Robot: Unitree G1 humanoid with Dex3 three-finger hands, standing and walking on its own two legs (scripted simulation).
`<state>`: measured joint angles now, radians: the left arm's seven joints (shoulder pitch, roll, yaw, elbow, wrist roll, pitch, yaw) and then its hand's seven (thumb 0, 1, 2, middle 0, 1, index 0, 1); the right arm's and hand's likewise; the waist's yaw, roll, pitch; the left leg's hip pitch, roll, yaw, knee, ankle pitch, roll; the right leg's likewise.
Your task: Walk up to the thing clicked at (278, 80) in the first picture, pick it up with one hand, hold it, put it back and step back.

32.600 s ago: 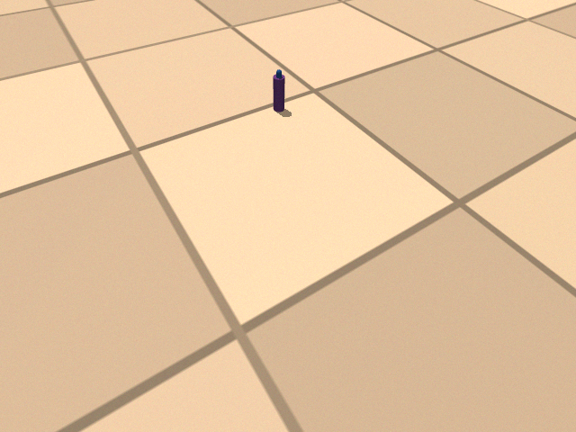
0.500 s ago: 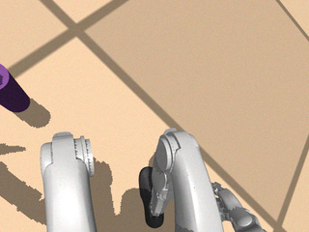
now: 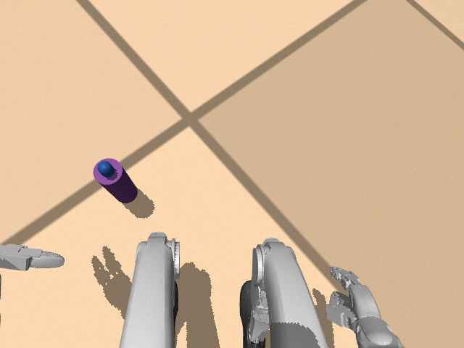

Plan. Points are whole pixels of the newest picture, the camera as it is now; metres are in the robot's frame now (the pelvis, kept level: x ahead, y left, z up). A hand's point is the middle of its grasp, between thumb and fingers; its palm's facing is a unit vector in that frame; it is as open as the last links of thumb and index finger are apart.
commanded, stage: home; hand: left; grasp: from the side
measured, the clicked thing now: (116, 181) +0.46 +0.29 -0.38
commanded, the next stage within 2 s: none
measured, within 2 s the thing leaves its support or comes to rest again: neither
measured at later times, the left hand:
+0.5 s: hand (10, 261) +0.24 +0.23 +0.11, palm faces +0.20 -0.91 -0.36, open 16.9 cm
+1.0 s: hand (18, 293) +0.22 +0.19 +0.16, palm faces +0.19 -0.94 -0.30, open 17.2 cm
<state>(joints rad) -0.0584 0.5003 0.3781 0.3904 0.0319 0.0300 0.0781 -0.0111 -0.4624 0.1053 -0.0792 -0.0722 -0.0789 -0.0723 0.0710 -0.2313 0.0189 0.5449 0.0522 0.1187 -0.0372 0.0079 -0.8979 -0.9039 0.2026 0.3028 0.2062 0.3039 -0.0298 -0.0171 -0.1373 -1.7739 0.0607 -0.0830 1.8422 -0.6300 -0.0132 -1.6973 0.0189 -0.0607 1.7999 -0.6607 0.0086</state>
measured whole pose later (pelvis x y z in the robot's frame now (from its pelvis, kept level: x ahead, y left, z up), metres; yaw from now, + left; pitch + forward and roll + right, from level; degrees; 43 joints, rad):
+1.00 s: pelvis +0.07 +0.00 +0.21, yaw +5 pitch +8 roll -2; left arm 0.47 0.21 -0.02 -0.02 -0.01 0.28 0.16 -0.01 -0.48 0.09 -0.06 -0.06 -0.06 -0.06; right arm 0.27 -0.21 0.02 0.49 0.02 -0.11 -0.18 0.01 -0.89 -0.91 0.20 0.30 0.21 0.30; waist -0.02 0.03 -0.11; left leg -0.65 0.04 -0.03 0.97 -0.46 -0.02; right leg -0.58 0.00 -0.05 0.93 -0.48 0.01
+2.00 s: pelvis +0.07 +0.00 +0.22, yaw +5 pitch +7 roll -2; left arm 0.46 0.20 -0.02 0.03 0.00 0.25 0.14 -0.01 -0.51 0.08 -0.06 -0.06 -0.06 -0.06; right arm 0.27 -0.20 0.02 0.53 0.01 -0.12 -0.18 0.01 -0.90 -0.90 0.20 0.30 0.21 0.30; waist -0.02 0.03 -0.10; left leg -0.62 0.04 -0.02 0.94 -0.45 -0.02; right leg -0.56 -0.01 -0.04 0.90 -0.47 0.01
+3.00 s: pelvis +0.07 +0.00 +0.24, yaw +5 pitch +1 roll +0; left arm 0.26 0.32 0.00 0.62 0.05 0.02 0.03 0.00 0.77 0.88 -0.21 -0.30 -0.21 -0.30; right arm 0.19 -0.28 -0.03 0.81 -0.05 -0.02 -0.02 0.01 -0.90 -0.90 0.20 0.30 0.21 0.30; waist 0.00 -0.02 0.01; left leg -0.42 0.00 0.00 0.78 -0.37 0.00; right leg -0.38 -0.04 -0.02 0.79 -0.42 0.02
